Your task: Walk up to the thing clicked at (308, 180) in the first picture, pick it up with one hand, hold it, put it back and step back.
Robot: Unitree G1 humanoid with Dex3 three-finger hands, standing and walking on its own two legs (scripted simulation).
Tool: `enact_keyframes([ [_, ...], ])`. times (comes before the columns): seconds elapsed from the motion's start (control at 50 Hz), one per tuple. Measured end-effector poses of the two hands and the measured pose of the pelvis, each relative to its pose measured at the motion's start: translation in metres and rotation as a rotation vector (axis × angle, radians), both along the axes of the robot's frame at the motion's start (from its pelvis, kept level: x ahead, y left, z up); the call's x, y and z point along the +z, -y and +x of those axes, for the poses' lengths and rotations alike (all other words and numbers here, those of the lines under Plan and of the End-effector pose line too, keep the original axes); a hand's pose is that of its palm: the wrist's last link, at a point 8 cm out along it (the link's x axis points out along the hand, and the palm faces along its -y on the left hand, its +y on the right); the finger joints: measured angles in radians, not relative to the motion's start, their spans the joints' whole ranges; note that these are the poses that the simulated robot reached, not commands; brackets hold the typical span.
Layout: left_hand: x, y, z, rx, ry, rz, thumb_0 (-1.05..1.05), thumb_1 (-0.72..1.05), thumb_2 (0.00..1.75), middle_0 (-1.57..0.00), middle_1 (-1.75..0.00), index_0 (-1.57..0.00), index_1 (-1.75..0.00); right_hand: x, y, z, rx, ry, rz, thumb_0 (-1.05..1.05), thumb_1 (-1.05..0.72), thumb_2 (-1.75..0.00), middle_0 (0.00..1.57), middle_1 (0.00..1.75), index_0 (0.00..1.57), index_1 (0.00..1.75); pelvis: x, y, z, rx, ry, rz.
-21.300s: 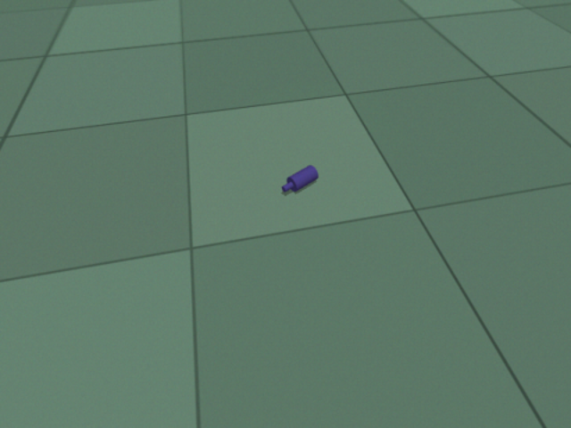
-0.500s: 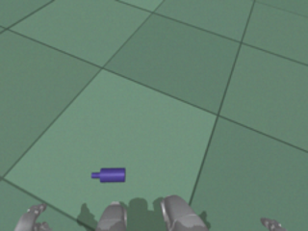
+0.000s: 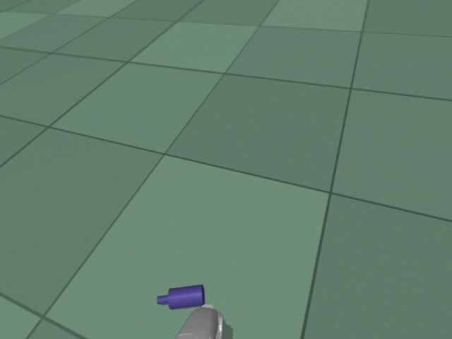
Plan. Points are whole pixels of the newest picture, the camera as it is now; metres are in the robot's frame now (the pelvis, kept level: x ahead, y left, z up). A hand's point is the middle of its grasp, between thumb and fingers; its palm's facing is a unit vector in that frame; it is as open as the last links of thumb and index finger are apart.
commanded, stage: walk up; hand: left
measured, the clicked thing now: (180, 297) +0.43 +0.28 -0.72
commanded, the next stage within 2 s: none
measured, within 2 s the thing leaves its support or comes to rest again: neither
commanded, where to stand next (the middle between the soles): +0.10 +0.01 m, yaw +3 degrees
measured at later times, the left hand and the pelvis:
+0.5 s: hand (116, 326) +0.20 +0.28 -0.17, palm faces +0.03 -0.95 -0.30, open 7.3 cm; pelvis +0.09 +0.01 +0.00, yaw +4 degrees
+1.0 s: hand out of the picture +0.11 +0.33 -0.15, palm faces +0.12 -0.86 -0.50, open 7.3 cm; pelvis +0.05 +0.03 -0.03, yaw +5 degrees
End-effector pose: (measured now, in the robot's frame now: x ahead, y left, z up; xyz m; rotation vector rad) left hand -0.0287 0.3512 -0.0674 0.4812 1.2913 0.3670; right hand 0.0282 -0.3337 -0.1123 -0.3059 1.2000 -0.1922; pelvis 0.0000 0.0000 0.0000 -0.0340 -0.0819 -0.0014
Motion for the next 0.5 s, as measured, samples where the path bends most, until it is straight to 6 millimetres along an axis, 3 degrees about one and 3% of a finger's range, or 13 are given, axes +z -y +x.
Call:
enact_keyframes([
  [0.08,-0.002,-0.025,0.035,-0.005,0.069,0.027,0.01,0.9,0.9,-0.21,-0.3,-0.21,-0.3,-0.013,-0.026,0.013,0.027,-0.075,0.035,0.0,-0.9,-0.9,0.2,0.3,0.21,0.3,-0.008,-0.013,0.019,0.04,-0.022,-0.012],
  [0.16,-0.023,-0.045,0.079,-0.033,0.114,-0.009,0.01,0.9,0.9,-0.2,-0.3,-0.21,-0.3,-0.016,-0.05,0.046,0.045,-0.062,0.012,0.0,-0.9,-0.9,0.21,0.3,0.21,0.3,-0.02,-0.033,0.04,0.057,-0.025,0.04],
  [0.28,-0.04,-0.025,0.148,-0.082,0.143,-0.139,0.01,0.91,0.9,-0.2,-0.3,-0.21,-0.3,0.011,-0.065,0.08,0.04,0.04,-0.047,0.0,-0.9,-0.89,0.21,0.3,0.21,0.3,-0.009,-0.047,0.067,0.062,-0.014,0.031],
  [0.4,-0.054,-0.004,0.207,-0.078,0.226,-0.218,0.01,0.91,0.9,-0.2,-0.3,-0.21,-0.3,0.044,-0.042,0.091,0.053,0.001,-0.195,0.0,-0.9,-0.89,0.21,0.3,0.21,0.3,-0.003,-0.032,0.085,0.072,-0.012,0.04],
  [0.5,-0.069,0.025,0.218,-0.043,0.191,-0.252,0.0,0.91,0.9,-0.2,-0.3,-0.21,-0.3,0.05,-0.011,0.117,0.074,-0.039,-0.257,0.0,-0.89,-0.9,0.21,0.3,0.21,0.3,-0.004,-0.014,0.088,0.07,-0.037,0.033],
])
